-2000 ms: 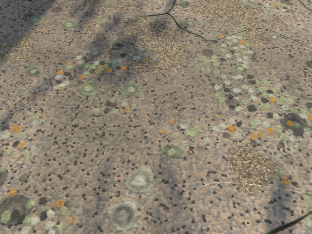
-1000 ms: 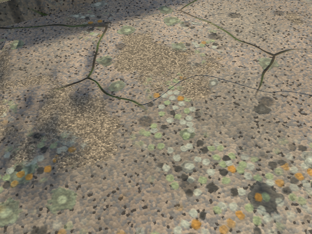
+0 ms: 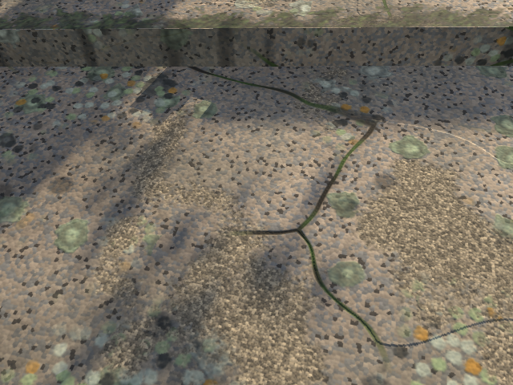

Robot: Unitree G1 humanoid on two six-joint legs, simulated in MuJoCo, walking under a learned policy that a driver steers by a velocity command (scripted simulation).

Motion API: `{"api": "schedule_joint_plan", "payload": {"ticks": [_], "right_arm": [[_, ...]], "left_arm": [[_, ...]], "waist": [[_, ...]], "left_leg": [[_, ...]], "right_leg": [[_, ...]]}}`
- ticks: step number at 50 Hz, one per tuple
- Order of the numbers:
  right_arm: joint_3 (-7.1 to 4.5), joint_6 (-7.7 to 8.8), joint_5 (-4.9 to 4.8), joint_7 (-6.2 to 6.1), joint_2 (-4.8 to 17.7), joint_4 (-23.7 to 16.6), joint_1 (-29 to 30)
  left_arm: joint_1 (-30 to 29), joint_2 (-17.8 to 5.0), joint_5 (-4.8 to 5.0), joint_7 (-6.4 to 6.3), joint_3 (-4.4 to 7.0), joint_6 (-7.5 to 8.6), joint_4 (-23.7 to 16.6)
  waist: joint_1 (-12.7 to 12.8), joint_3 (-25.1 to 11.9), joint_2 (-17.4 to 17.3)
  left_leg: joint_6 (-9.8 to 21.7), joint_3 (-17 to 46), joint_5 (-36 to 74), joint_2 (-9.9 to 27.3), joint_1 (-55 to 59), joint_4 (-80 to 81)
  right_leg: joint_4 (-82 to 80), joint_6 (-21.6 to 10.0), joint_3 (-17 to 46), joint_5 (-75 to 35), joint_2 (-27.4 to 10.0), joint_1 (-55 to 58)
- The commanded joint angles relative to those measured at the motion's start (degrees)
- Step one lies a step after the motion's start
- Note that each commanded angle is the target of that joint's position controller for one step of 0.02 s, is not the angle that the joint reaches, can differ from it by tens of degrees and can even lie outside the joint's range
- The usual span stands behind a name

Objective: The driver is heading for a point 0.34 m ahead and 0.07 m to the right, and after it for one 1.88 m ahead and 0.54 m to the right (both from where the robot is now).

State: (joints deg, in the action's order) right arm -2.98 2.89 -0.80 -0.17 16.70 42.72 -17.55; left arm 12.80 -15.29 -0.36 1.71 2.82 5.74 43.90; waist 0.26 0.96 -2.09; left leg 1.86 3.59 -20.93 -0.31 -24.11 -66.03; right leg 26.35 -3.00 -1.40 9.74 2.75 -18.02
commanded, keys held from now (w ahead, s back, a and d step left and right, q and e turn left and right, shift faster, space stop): w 0.16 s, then w+e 0.84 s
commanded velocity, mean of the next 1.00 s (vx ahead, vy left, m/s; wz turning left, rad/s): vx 0.50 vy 0.00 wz -0.34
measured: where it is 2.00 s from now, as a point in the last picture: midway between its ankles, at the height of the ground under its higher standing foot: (367, 218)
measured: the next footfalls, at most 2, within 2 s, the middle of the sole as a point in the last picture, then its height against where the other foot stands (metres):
left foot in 0.36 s outside the picture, level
right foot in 0.88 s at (344, 348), level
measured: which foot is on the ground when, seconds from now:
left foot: up 0.00-0.34, down 0.36-0.90, up 0.92-1.00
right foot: down 0.00-0.38, up 0.40-0.86, down 0.88-1.00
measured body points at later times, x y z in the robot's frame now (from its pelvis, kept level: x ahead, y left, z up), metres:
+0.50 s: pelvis +0.27 +0.05 +0.00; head +0.30 +0.06 +0.45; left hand +0.34 +0.33 -0.13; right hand +0.41 -0.23 -0.09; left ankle +0.33 +0.15 -0.74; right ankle +0.16 -0.09 -0.65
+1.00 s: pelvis +0.51 -0.07 -0.01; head +0.55 -0.10 +0.44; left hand +0.76 +0.13 -0.10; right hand +0.49 -0.37 -0.13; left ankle +0.47 +0.13 -0.64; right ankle +0.54 -0.16 -0.74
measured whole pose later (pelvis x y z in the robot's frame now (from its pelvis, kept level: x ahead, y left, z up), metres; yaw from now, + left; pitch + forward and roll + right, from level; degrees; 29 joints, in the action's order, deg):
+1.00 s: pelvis +0.51 -0.07 -0.01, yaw -25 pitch +1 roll +1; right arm -3.7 5.6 -1.0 0.1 17.3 46.1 -11.9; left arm 11.1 -17.0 1.0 2.1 4.2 2.1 39.7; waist -0.3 4.1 -0.4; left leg -0.5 0.8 -23.8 3.6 -20.7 -68.1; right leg 32.8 -5.4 -0.8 10.8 3.4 -23.3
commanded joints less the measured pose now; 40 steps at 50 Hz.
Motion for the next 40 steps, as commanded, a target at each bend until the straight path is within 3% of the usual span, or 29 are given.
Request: {"api": "schedule_joint_plan", "payload": {"ticks": [1, 4, 8, 13, 16, 17, 18, 19, 20, 21, 22, 23, 24, 26, 29, 33, 37, 40], "right_arm": [[-1.48, 1.07, 0.21, 0.12, 4.52, -4.93, 1.44], [-0.83, 0.85, 0.65, 0.03, 2.86, -6.20, 5.24], [-0.13, 1.46, 0.50, 0.60, 1.38, -7.41, 12.15], [-0.25, 2.67, -0.10, 1.93, 1.87, -9.91, 20.19], [-1.15, 3.45, -0.08, 2.25, 4.18, -9.50, 17.71], [-1.97, 3.62, 0.08, 1.95, 5.62, -8.14, 12.80], [-3.23, 3.70, 0.67, 1.36, 8.35, -6.15, 4.86], [-4.35, 3.41, 1.61, 0.60, 12.76, -5.01, -5.59], [-4.57, 2.67, 1.63, 1.02, 14.53, -3.82, -6.59], [-3.21, 2.45, 1.11, 1.04, 8.65, -4.33, -5.21], [-2.42, 2.46, 0.69, 0.85, 6.32, -4.17, -2.14], [-1.96, 2.56, 0.91, 0.93, 5.27, -4.04, 1.35], [-1.63, 2.70, 1.14, 1.09, 3.76, -3.69, 3.90], [-1.71, 3.41, 1.55, 1.07, 3.07, -2.90, 6.45], [-2.45, 4.14, 1.48, 0.69, 4.67, -1.21, 6.83], [-3.10, 3.63, 1.49, -0.02, 6.80, 0.44, 5.95], [-3.80, 2.60, 0.55, -0.39, 9.01, 2.26, 2.77], [-4.41, 1.38, -0.49, -0.40, 10.52, 3.42, 1.55]], "left_arm": [[1.80, -6.00, 0.00, -0.27, 1.15, 0.58, -2.07], [3.12, -8.41, 0.62, -0.71, 1.76, 0.65, -0.74], [5.55, -9.59, 1.15, -1.17, 1.95, -0.11, 0.94], [11.06, -10.14, 1.86, -1.58, 2.06, -1.63, 3.69], [10.48, -11.57, 1.92, -2.19, 2.70, -2.52, 4.07], [9.39, -11.60, 1.93, -2.29, 2.66, -2.66, 3.89], [9.05, -9.93, 1.44, -2.25, 2.04, -2.55, 3.44], [8.50, -5.75, -0.23, -2.27, 0.57, -2.34, 1.28], [16.70, -1.37, 1.41, -2.10, -0.64, -1.41, 0.59], [13.59, -7.75, 2.69, -2.14, 0.89, -1.24, 1.60], [8.52, -9.79, 3.07, -2.10, 1.73, -1.28, 0.30], [6.41, -8.93, 2.62, -2.26, 1.74, -1.51, 0.02], [5.45, -8.23, 1.99, -2.23, 1.98, -1.92, -0.23], [6.79, -5.89, 2.27, -1.94, 1.91, -3.24, -0.25], [4.13, -4.35, 1.85, -1.91, 1.77, -4.51, -2.04], [-1.15, -3.48, 1.67, -0.65, 1.27, -4.13, -3.87], [-8.80, -3.21, 1.55, 0.73, 0.77, -3.95, -6.93], [-11.21, -4.48, 1.47, 1.42, 1.19, -4.22, -9.04]], "waist": [[0.28, -1.85, 7.67], [0.71, -0.47, 6.27], [3.04, 0.58, 5.87], [5.04, 2.57, 5.78], [2.06, 1.25, 7.22], [-1.04, -1.43, 7.10], [-4.78, -7.43, 6.27], [-8.59, -17.43, -1.33], [-4.36, -24.16, -17.62], [-6.13, -18.48, -10.28], [-6.01, -10.67, -6.88], [-4.23, -6.86, -3.32], [-2.75, -3.85, -3.27], [-0.31, -2.05, -4.84], [0.49, 0.28, -2.44], [-0.89, 1.56, -1.04], [-3.68, 3.69, 0.01], [-3.47, 4.13, -0.62]], "left_leg": [[-0.66, 1.58, 3.93, 5.96, -12.96, 3.26], [-2.22, 0.09, 8.65, 6.80, -15.00, 11.60], [-2.78, -1.62, 21.27, 5.74, -12.43, 25.70], [-2.61, -1.70, 23.56, 2.84, -9.09, 35.26], [-0.96, -1.38, 18.60, 1.74, -2.87, 38.91], [0.34, -2.43, 18.38, 0.86, 4.98, 41.03], [2.35, -1.37, 19.43, 2.86, 18.22, 39.86], [5.89, 10.55, 20.40, 14.84, 35.47, 37.26], [13.45, 33.80, 7.50, 25.36, 48.44, 43.64], [11.77, 33.72, -0.97, 23.26, 43.64, 47.14], [9.74, 24.86, 0.02, 21.44, 36.51, 48.40], [8.88, 19.17, 5.40, 19.14, 29.40, 50.17], [8.64, 14.42, 9.50, 17.22, 24.08, 52.17], [8.62, 7.95, 14.11, 15.62, 17.82, 55.72], [9.58, 1.67, 20.10, 16.21, 15.73, 58.39], [8.52, -6.77, 23.66, 14.67, 17.35, 59.10], [7.28, -11.16, 23.96, 15.91, 21.67, 58.49], [5.81, -12.99, 30.48, 17.50, 27.39, 54.47]], "right_leg": [[-15.47, -9.83, 19.58, -1.98, -15.14, 11.87], [-17.83, -10.92, 14.99, -9.10, -15.22, 10.94], [-18.45, -8.83, 8.53, -12.54, -12.77, 11.16], [-14.88, -8.19, 10.96, -12.58, -14.44, 14.25], [-10.00, -6.58, 13.62, -16.09, -15.99, 16.66], [-4.95, -5.38, 12.46, -22.15, -14.41, 15.49], [4.92, -3.56, 10.41, -22.85, -11.16, 10.84], [23.28, -1.09, 7.19, -6.14, -6.25, -0.62], [39.37, 1.36, 5.98, 24.51, -0.25, -19.01], [45.43, 1.54, 9.82, 23.09, -3.47, -24.30], [46.00, 1.47, 8.71, 17.61, -5.47, -26.43], [44.71, 1.89, 7.68, 13.16, -7.54, -24.37], [42.38, 2.21, 7.63, 10.27, -8.90, -22.79], [40.56, 2.79, 7.40, 7.34, -10.57, -18.37], [36.61, 3.83, 7.53, 3.09, -11.30, -20.68], [23.85, 3.74, 5.68, -8.35, -10.76, -20.42], [14.37, 2.14, 2.02, -10.77, -9.65, -19.61], [11.15, -0.18, -0.21, -4.85, -8.16, -19.43]]}}
Keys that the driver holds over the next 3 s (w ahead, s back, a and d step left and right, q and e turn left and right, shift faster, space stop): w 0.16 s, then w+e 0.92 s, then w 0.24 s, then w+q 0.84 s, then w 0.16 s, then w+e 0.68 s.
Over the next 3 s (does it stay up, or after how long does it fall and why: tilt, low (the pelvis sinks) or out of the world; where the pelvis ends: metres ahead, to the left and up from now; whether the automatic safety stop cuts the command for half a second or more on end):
stays up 1.53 -0.40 0.00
